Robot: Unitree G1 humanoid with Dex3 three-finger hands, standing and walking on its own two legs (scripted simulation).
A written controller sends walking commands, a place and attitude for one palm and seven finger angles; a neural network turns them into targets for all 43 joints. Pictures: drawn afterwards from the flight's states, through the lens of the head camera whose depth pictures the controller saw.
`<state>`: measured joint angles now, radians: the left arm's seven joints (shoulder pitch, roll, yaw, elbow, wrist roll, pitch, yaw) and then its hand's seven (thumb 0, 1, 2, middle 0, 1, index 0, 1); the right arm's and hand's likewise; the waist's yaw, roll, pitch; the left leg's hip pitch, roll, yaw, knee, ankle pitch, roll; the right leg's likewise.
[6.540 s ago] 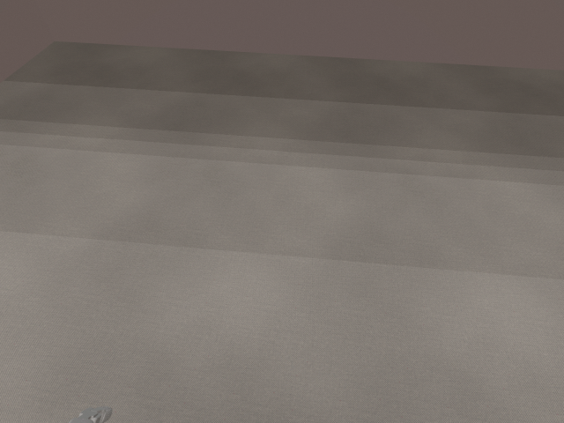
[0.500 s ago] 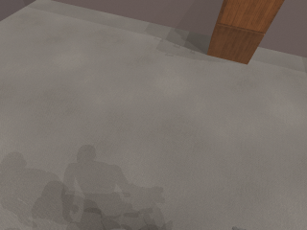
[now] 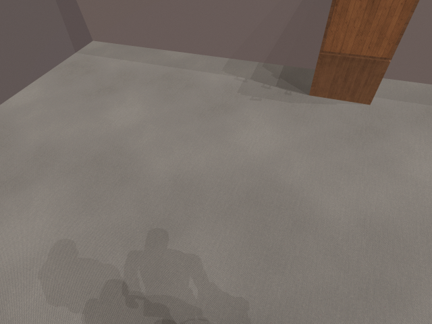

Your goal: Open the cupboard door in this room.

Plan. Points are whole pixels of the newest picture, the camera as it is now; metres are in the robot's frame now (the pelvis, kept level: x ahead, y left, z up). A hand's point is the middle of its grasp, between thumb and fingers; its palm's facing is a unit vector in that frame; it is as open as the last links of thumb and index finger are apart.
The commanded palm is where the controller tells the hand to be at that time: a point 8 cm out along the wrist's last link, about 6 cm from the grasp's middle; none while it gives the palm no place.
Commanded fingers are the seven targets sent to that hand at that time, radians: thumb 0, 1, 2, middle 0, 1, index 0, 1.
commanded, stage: stand and wait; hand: left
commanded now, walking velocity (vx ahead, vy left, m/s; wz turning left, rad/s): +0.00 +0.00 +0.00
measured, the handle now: out of the picture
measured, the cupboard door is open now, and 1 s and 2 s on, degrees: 0 0 0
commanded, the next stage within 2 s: turn or walk to find it in 0.98 s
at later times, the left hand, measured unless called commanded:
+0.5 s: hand out of the picture -0.02 +0.19 -0.18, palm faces +0.04 -0.99 -0.16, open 7.4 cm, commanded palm none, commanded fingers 0.00 0.90 0.90 -0.20 -0.30 -0.20 -0.30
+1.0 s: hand out of the picture -0.03 +0.20 -0.17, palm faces +0.02 -0.98 -0.17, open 7.4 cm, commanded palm none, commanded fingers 0.00 0.90 0.90 -0.20 -0.30 -0.20 -0.30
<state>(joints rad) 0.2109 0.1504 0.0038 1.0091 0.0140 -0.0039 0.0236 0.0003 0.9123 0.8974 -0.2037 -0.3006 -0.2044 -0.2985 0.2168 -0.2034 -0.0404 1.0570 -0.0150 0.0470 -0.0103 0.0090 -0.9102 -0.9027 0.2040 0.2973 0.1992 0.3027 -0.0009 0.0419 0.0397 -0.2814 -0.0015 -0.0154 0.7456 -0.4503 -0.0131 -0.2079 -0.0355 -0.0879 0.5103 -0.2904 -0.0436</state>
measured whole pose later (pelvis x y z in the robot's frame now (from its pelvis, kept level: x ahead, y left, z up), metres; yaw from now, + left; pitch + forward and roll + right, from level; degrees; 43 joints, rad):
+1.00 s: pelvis -0.01 +0.04 +0.00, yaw -1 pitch -2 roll +0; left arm 0.30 0.14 -0.01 1.15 0.01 0.00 0.04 0.00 0.90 0.90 -0.20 -0.30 -0.20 -0.30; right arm 0.31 -0.12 0.00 1.17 -0.01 -0.02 -0.03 0.01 -0.91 -0.90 0.20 0.30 0.20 0.30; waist 0.01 -0.01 0.02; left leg -0.13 0.01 0.07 0.39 -0.24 0.01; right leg -0.17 -0.05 -0.06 0.42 -0.21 0.02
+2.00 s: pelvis -0.02 +0.03 +0.00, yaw -3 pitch -1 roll +0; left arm 0.20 0.18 0.02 1.08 0.01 0.01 0.02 0.00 0.90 0.90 -0.20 -0.30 -0.20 -0.30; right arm 0.27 -0.16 -0.02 1.12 -0.02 0.00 -0.03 0.01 -0.91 -0.90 0.20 0.30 0.20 0.30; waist 0.00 0.00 0.04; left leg -0.19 0.04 0.09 0.48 -0.28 -0.01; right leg -0.24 -0.02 -0.04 0.50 -0.24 0.00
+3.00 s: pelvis -0.02 +0.02 +0.00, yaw +3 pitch -1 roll +0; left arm 0.15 0.27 0.01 1.10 0.01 0.00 0.01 0.00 0.90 0.90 -0.20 -0.30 -0.20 -0.30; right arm 0.17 -0.26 0.00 1.10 -0.02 0.01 0.00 0.01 -0.91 -0.90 0.20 0.30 0.20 0.30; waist 0.01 0.01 0.06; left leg -0.18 0.01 -0.01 0.43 -0.23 -0.02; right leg -0.18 -0.05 -0.14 0.44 -0.24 -0.01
